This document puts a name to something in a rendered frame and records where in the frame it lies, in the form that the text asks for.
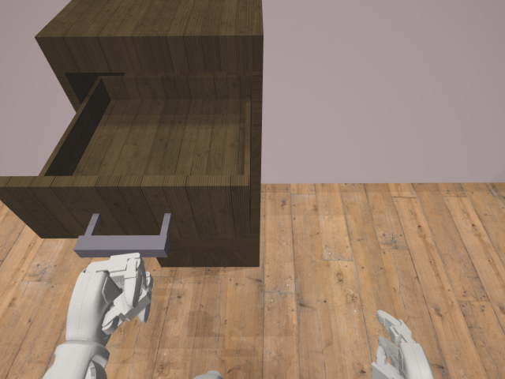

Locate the robot left hand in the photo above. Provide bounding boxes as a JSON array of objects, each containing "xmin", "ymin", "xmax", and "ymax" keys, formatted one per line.
[{"xmin": 65, "ymin": 253, "xmax": 154, "ymax": 346}]

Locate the robot right hand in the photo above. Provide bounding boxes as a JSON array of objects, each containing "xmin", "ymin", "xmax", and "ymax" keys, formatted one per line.
[{"xmin": 372, "ymin": 310, "xmax": 435, "ymax": 379}]

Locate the handle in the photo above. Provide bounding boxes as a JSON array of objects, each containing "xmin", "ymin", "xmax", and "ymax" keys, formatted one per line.
[{"xmin": 73, "ymin": 213, "xmax": 173, "ymax": 257}]

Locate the drawer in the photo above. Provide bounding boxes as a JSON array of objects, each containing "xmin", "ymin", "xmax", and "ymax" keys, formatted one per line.
[{"xmin": 0, "ymin": 75, "xmax": 252, "ymax": 238}]

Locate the left robot forearm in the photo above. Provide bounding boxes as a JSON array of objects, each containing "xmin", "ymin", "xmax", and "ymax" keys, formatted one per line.
[{"xmin": 42, "ymin": 340, "xmax": 110, "ymax": 379}]

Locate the cabinet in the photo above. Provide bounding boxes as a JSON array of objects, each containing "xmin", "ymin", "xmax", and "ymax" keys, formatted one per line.
[{"xmin": 35, "ymin": 0, "xmax": 264, "ymax": 267}]

